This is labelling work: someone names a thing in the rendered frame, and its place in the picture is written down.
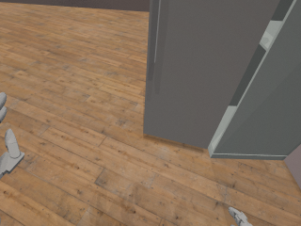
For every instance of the left robot hand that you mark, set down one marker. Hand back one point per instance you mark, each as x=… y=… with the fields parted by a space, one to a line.
x=10 y=159

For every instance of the right robot hand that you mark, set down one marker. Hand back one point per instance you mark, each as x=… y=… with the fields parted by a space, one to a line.
x=239 y=217

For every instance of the fridge door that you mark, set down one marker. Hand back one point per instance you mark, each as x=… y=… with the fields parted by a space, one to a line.
x=203 y=50

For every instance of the handle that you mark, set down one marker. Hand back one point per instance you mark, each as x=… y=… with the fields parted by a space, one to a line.
x=154 y=29

